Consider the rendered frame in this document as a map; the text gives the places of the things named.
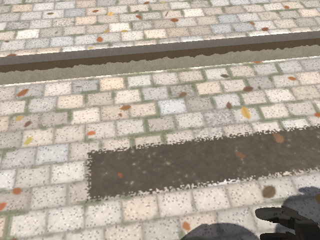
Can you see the right robot hand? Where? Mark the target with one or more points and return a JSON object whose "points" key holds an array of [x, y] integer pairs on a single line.
{"points": [[305, 229]]}

